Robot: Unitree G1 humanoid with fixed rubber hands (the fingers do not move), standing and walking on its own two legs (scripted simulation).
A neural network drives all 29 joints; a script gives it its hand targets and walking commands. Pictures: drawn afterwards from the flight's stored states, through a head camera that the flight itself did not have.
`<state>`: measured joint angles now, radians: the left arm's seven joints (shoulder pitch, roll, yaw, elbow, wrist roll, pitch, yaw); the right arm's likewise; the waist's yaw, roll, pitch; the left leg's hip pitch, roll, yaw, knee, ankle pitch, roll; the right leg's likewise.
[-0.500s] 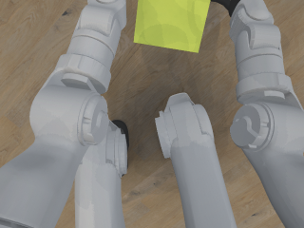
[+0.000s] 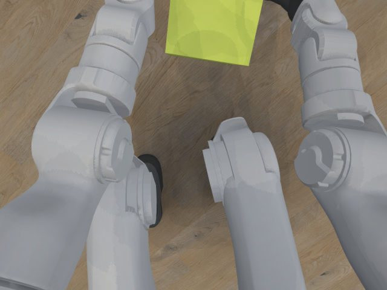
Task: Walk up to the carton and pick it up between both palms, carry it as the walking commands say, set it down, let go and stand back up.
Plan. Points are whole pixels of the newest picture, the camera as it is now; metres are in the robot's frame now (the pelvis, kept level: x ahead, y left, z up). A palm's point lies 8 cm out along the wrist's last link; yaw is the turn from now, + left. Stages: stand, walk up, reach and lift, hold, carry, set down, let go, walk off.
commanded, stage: set down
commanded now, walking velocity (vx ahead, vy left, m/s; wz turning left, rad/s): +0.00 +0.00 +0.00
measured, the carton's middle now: out of the picture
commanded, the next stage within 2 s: none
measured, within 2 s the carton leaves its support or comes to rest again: neither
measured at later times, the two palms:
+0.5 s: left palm out of the picture +0.55 -0.03 -0.19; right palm out of the picture +0.48 -0.26 -0.20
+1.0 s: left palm out of the picture +0.56 -0.03 -0.18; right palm out of the picture +0.49 -0.29 -0.18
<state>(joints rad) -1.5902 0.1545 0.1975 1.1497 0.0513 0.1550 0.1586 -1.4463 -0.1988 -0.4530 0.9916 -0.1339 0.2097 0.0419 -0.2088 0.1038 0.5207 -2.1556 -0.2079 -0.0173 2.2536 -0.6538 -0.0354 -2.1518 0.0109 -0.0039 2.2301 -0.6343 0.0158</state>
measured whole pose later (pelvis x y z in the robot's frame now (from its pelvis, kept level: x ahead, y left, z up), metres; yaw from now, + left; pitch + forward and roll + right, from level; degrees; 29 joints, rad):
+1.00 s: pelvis -0.01 -0.01 +0.00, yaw -1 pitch +32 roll +0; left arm -1.62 0.24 -0.01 1.14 -0.12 0.11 0.14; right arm -1.54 -0.31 -0.33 1.21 0.06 0.05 -0.03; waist -0.18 0.03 0.52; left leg -2.17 -0.14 -0.02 2.23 -0.63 -0.04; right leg -2.20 -0.01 -0.04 2.20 -0.57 -0.03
